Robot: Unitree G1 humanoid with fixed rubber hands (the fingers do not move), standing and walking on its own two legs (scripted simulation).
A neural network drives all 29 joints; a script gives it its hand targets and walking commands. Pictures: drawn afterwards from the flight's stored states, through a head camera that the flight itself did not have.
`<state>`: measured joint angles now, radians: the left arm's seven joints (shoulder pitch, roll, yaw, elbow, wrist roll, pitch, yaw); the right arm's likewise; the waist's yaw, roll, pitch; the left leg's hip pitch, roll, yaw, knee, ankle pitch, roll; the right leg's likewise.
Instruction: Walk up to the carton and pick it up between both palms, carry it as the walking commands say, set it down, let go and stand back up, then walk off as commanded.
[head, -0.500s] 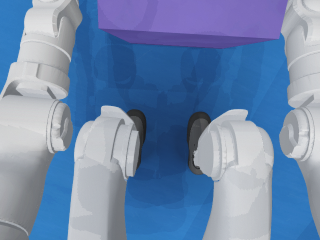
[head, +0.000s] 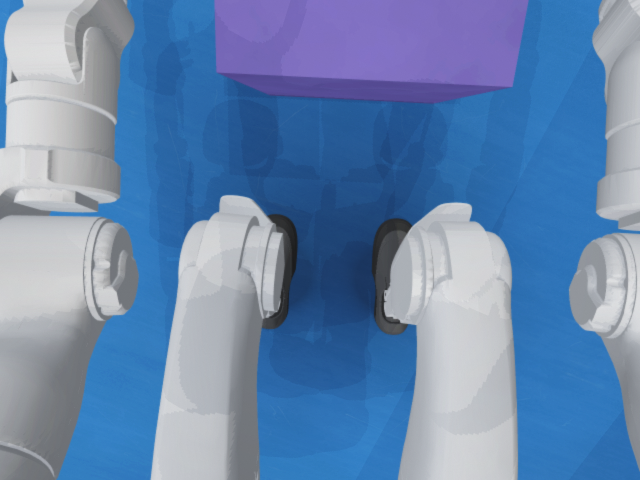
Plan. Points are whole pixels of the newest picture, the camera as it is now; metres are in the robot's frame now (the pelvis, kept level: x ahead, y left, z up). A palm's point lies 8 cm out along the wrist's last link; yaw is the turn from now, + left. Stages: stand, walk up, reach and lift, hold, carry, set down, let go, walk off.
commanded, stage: set down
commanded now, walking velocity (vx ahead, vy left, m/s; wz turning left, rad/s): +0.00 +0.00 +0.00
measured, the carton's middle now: out of the picture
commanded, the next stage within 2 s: let go in 0.96 s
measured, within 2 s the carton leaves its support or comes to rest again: neither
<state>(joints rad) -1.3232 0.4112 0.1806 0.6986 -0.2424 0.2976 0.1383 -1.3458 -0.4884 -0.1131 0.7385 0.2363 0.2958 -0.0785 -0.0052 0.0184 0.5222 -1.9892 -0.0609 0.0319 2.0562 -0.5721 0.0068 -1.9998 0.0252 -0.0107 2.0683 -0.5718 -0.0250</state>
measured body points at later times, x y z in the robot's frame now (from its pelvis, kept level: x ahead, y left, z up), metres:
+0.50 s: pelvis +0.02 +0.00 +0.13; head +0.35 -0.01 +0.44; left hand +0.56 +0.21 +0.02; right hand +0.56 -0.24 +0.02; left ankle +0.12 +0.11 -0.39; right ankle +0.12 -0.11 -0.39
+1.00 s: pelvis +0.05 +0.00 +0.25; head +0.35 -0.01 +0.58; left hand +0.56 +0.21 +0.14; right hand +0.56 -0.24 +0.14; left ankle +0.12 +0.11 -0.39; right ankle +0.12 -0.11 -0.39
